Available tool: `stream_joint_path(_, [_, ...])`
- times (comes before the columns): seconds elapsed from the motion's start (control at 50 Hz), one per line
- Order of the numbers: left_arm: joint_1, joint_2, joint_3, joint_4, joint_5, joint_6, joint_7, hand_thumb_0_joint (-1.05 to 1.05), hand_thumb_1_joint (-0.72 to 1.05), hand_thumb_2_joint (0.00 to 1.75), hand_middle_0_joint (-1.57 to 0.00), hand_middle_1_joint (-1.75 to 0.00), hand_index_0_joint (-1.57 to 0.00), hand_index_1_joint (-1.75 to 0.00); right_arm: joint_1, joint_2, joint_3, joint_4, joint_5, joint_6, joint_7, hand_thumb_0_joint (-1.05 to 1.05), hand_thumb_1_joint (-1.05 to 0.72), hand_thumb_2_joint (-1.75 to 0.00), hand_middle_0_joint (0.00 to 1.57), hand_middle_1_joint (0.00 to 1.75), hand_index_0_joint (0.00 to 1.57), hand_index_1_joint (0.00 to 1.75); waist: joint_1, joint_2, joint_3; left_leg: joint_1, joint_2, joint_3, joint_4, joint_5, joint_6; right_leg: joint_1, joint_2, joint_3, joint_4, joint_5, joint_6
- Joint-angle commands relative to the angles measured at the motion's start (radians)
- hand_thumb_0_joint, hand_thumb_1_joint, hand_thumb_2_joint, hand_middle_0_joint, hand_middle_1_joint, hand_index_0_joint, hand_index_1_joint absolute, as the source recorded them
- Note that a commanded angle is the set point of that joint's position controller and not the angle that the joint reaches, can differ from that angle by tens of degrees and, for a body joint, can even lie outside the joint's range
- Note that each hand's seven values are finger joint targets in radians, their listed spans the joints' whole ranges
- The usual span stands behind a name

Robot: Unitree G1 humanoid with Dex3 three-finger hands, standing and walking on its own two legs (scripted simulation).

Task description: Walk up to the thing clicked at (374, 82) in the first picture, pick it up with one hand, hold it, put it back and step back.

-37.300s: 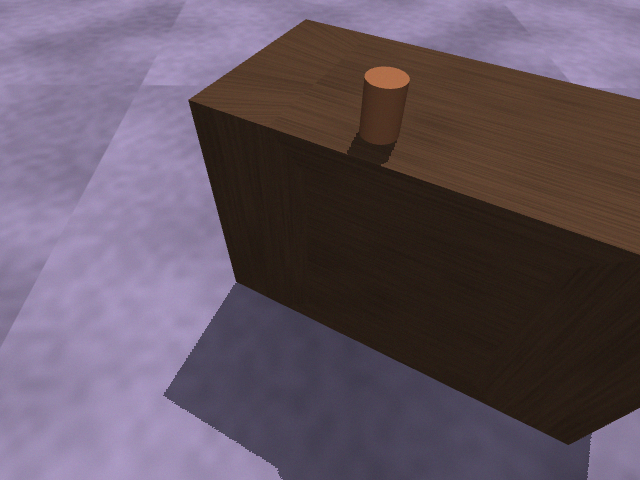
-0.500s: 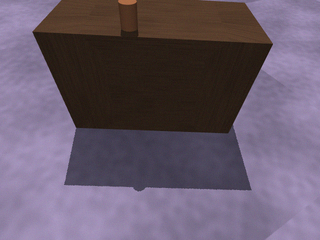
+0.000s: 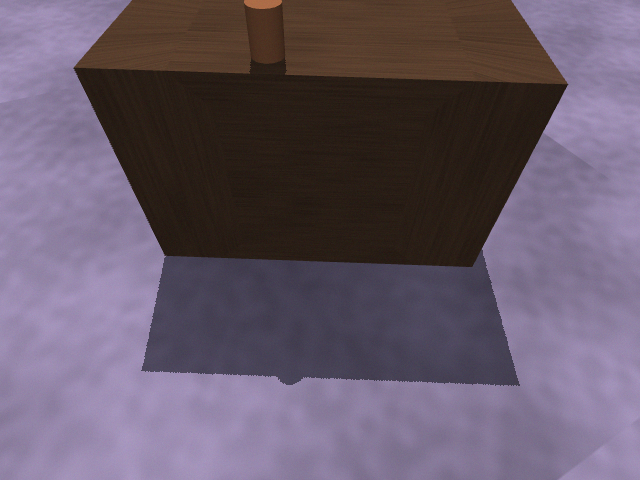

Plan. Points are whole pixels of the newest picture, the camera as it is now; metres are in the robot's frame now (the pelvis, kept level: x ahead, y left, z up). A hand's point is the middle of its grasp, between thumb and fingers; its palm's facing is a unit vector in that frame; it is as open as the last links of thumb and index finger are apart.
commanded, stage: step back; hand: left
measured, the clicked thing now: (265, 29) +1.08 +0.19 +0.05
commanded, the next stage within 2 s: stand in 0.20 s
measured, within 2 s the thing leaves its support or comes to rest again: neither
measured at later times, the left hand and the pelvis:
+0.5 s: hand out of the picture +0.10 +0.25 -0.15, palm faces -0.05 -0.94 -0.33, open 7.3 cm; pelvis -0.01 +0.00 +0.01, yaw -1 degrees
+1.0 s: hand out of the picture +0.02 +0.24 -0.14, palm faces -0.05 -0.94 -0.34, open 7.4 cm; pelvis -0.03 -0.01 +0.02, yaw -1 degrees
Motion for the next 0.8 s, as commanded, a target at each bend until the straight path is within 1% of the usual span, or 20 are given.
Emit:
stream_joint_path(0.0, [-0.015, 0.228, 0.052, -0.066, -0.006, -0.02, 0.026, 0.0, 0.9, 0.9, -0.2, -0.3, -0.2, -0.3, -0.038, -0.219, -0.06, -0.066, 0.0, -0.016, -0.025, 0.0, -0.9, -0.9, 0.2, 0.3, 0.2, 0.3, 0.001, -0.022, -0.133, -0.018, 0.093, -0.053, -0.009, 0.376, 0.057, 0.093, -0.088, 0.081, -0.001, 0.369, -0.099])
stream_joint_path(0.04, [-0.024, 0.236, 0.053, -0.066, -0.002, -0.018, 0.026, 0.0, 0.9, 0.9, -0.2, -0.3, -0.2, -0.3, -0.059, -0.218, -0.061, -0.067, -0.005, -0.013, -0.024, 0.0, -0.9, -0.9, 0.2, 0.3, 0.2, 0.3, 0.005, -0.036, -0.111, -0.064, 0.083, -0.055, -0.003, 0.277, 0.054, 0.09, -0.111, 0.119, -0.022, 0.29, -0.115])
stream_joint_path(0.08, [-0.058, 0.242, 0.052, -0.073, -0.002, -0.018, 0.026, 0.0, 0.9, 0.9, -0.2, -0.3, -0.2, -0.3, -0.056, -0.213, -0.059, -0.058, -0.011, -0.013, -0.023, 0.0, -0.9, -0.9, 0.2, 0.3, 0.2, 0.3, -0.007, -0.039, -0.098, -0.057, 0.078, -0.055, -0.015, 0.26, 0.046, 0.063, -0.131, 0.146, -0.033, 0.261, -0.124])
stream_joint_path(0.1, [-0.076, 0.237, 0.05, -0.079, -0.004, -0.017, 0.026, 0.0, 0.9, 0.9, -0.2, -0.3, -0.2, -0.3, -0.055, -0.216, -0.057, -0.053, -0.011, -0.014, -0.022, 0.0, -0.9, -0.9, 0.2, 0.3, 0.2, 0.3, -0.011, -0.02, -0.089, -0.046, 0.085, -0.069, -0.041, 0.275, 0.049, 0.049, -0.117, 0.126, -0.022, 0.267, -0.114])
stream_joint_path(0.16, [-0.083, 0.212, 0.042, -0.072, -0.007, -0.017, 0.027, 0.0, 0.9, 0.9, -0.2, -0.3, -0.2, -0.3, -0.065, -0.223, -0.058, -0.045, -0.007, -0.02, -0.022, 0.0, -0.9, -0.9, 0.2, 0.3, 0.2, 0.3, -0.004, 0.009, -0.106, -0.002, 0.122, -0.107, -0.067, 0.442, 0.067, 0.061, -0.062, 0.051, 0.029, 0.363, -0.078])
stream_joint_path(0.18, [-0.088, 0.173, 0.024, -0.054, -0.022, -0.006, 0.022, 0.0, 0.9, 0.9, -0.2, -0.3, -0.2, -0.3, -0.08, -0.234, -0.043, -0.047, 0.006, -0.027, -0.026, 0.0, -0.9, -0.9, 0.2, 0.3, 0.2, 0.3, -0.01, 0.001, -0.089, 0.027, 0.145, -0.144, -0.118, 0.558, 0.063, 0.041, -0.074, 0.079, -0.023, 0.436, -0.052])
stream_joint_path(0.24, [-0.094, 0.176, 0.021, -0.049, -0.022, 0.004, 0.021, 0.0, 0.9, 0.9, -0.2, -0.3, -0.2, -0.3, -0.084, -0.244, -0.042, -0.031, 0.009, -0.031, -0.031, 0.0, -0.9, -0.9, 0.2, 0.3, 0.2, 0.3, -0.013, 0.047, -0.127, 0.094, 0.148, -0.116, -0.139, 0.658, 0.042, 0.087, -0.07, 0.068, -0.051, 0.453, -0.045])
stream_joint_path(0.28, [-0.1, 0.178, 0.022, -0.041, -0.02, 0.004, 0.023, 0.0, 0.9, 0.9, -0.2, -0.3, -0.2, -0.3, -0.08, -0.238, -0.04, -0.024, 0.011, -0.031, -0.035, 0.0, -0.9, -0.9, 0.2, 0.3, 0.2, 0.3, -0.016, 0.048, -0.167, 0.147, 0.142, -0.089, -0.132, 0.734, 0.029, 0.12, -0.074, 0.062, -0.065, 0.509, -0.049])
stream_joint_path(0.32, [-0.094, 0.183, 0.021, -0.029, -0.016, 0.003, 0.023, 0.0, 0.9, 0.9, -0.2, -0.3, -0.2, -0.3, -0.093, -0.224, -0.035, -0.022, 0.015, -0.027, -0.036, 0.0, -0.9, -0.9, 0.2, 0.3, 0.2, 0.3, -0.014, 0.038, -0.18, 0.154, 0.137, -0.08, -0.155, 0.681, 0.026, 0.151, -0.085, 0.062, -0.102, 0.524, -0.048])
stream_joint_path(0.36, [-0.099, 0.182, 0.018, -0.021, -0.014, 0.003, 0.021, 0.0, 0.9, 0.9, -0.2, -0.3, -0.2, -0.3, -0.088, -0.219, -0.031, -0.017, 0.017, -0.026, -0.037, 0.0, -0.9, -0.9, 0.2, 0.3, 0.2, 0.3, -0.021, 0.033, -0.198, 0.17, 0.135, -0.068, -0.171, 0.669, 0.019, 0.168, -0.088, 0.062, -0.116, 0.534, -0.05])
stream_joint_path(0.42, [-0.109, 0.178, 0.014, -0.012, -0.013, 0.003, 0.018, 0.0, 0.9, 0.9, -0.2, -0.3, -0.2, -0.3, -0.109, -0.213, -0.025, -0.008, 0.018, -0.023, -0.034, 0.0, -0.9, -0.9, 0.2, 0.3, 0.2, 0.3, -0.019, 0.021, -0.194, 0.17, 0.134, -0.063, -0.202, 0.588, 0.015, 0.179, -0.095, 0.066, -0.154, 0.501, -0.043])
stream_joint_path(0.52, [-0.124, 0.174, 0.009, 0.007, -0.011, 0.003, 0.013, 0.0, 0.9, 0.9, -0.2, -0.3, -0.2, -0.3, -0.126, -0.212, -0.018, 0.009, 0.014, -0.02, -0.028, 0.0, -0.9, -0.9, 0.2, 0.3, 0.2, 0.3, -0.02, 0.011, -0.123, 0.121, 0.129, -0.066, -0.262, 0.397, 0.01, 0.153, -0.098, 0.08, -0.219, 0.364, -0.037])
stream_joint_path(0.58, [-0.114, 0.178, 0.009, 0.018, -0.006, 0.003, 0.01, 0.0, 0.9, 0.9, -0.2, -0.3, -0.2, -0.3, -0.123, -0.208, -0.018, 0.019, 0.011, -0.017, -0.023, 0.0, -0.9, -0.9, 0.2, 0.3, 0.2, 0.3, -0.019, -0.007, -0.066, 0.09, 0.121, -0.074, -0.305, 0.235, 0.004, 0.094, -0.09, 0.083, -0.263, 0.213, -0.033])
stream_joint_path(0.6, [-0.113, 0.175, 0.008, 0.022, -0.006, 0.003, 0.009, 0.0, 0.9, 0.9, -0.2, -0.3, -0.2, -0.3, -0.124, -0.212, -0.018, 0.022, 0.01, -0.015, -0.021, 0.0, -0.9, -0.9, 0.2, 0.3, 0.2, 0.3, -0.021, 0.0, -0.048, 0.074, 0.116, -0.075, -0.313, 0.158, 0.005, 0.077, -0.09, 0.09, -0.279, 0.16, -0.031])
stream_joint_path(0.64, [-0.116, 0.182, 0.01, 0.025, -0.005, -0.001, 0.007, 0.0, 0.9, 0.9, -0.2, -0.3, -0.2, -0.3, -0.114, -0.209, -0.017, 0.03, 0.008, -0.017, -0.016, 0.0, -0.9, -0.9, 0.2, 0.3, 0.2, 0.3, -0.023, -0.016, -0.048, 0.081, 0.116, -0.079, -0.316, 0.142, 0.005, 0.064, -0.093, 0.096, -0.287, 0.127, -0.035])
stream_joint_path(0.66, [-0.107, 0.183, 0.01, 0.026, -0.003, -0.002, 0.006, 0.0, 0.9, 0.9, -0.2, -0.3, -0.2, -0.3, -0.111, -0.209, -0.018, 0.032, 0.006, -0.016, -0.015, 0.0, -0.9, -0.9, 0.2, 0.3, 0.2, 0.3, -0.019, -0.022, -0.033, 0.073, 0.11, -0.077, -0.314, 0.108, 0.004, 0.036, -0.095, 0.104, -0.307, 0.068, -0.033])
stream_joint_path(0.7, [-0.111, 0.191, 0.013, 0.025, -0.004, -0.004, 0.006, 0.0, 0.9, 0.9, -0.2, -0.3, -0.2, -0.3, -0.089, -0.216, -0.021, 0.038, 0.004, -0.017, -0.012, 0.0, -0.9, -0.9, 0.2, 0.3, 0.2, 0.3, -0.027, -0.023, -0.05, 0.069, 0.111, -0.079, -0.314, 0.086, 0.008, 0.036, -0.095, 0.109, -0.31, 0.029, -0.038])
stream_joint_path(0.72, [-0.107, 0.189, 0.011, 0.026, -0.004, -0.005, 0.006, 0.0, 0.9, 0.9, -0.2, -0.3, -0.2, -0.3, -0.094, -0.21, -0.021, 0.038, 0.004, -0.018, -0.009, 0.0, -0.9, -0.9, 0.2, 0.3, 0.2, 0.3, -0.023, -0.034, -0.039, 0.076, 0.11, -0.081, -0.31, 0.114, 0.008, 0.028, -0.097, 0.111, -0.316, 0.031, -0.038])
stream_joint_path(0.74, [-0.104, 0.192, 0.012, 0.023, -0.004, -0.007, 0.005, 0.0, 0.9, 0.9, -0.2, -0.3, -0.2, -0.3, -0.086, -0.205, -0.02, 0.036, 0.003, -0.02, -0.009, 0.0, -0.9, -0.9, 0.2, 0.3, 0.2, 0.3, -0.025, -0.038, -0.064, 0.091, 0.113, -0.077, -0.303, 0.138, 0.008, 0.03, -0.101, 0.117, -0.316, 0.048, -0.042])
stream_joint_path(0.78, [-0.098, 0.19, 0.011, 0.022, -0.006, -0.008, 0.005, 0.0, 0.9, 0.9, -0.2, -0.3, -0.2, -0.3, -0.078, -0.208, -0.022, 0.04, 0.002, -0.022, -0.01, 0.0, -0.9, -0.9, 0.2, 0.3, 0.2, 0.3, -0.025, -0.024, -0.066, 0.097, 0.115, -0.077, -0.3, 0.148, 0.006, 0.027, -0.097, 0.116, -0.308, 0.07, -0.043])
